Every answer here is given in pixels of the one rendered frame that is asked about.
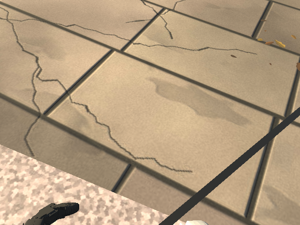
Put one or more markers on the left robot hand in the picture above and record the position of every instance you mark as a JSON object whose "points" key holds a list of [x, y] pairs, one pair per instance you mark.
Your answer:
{"points": [[50, 213]]}

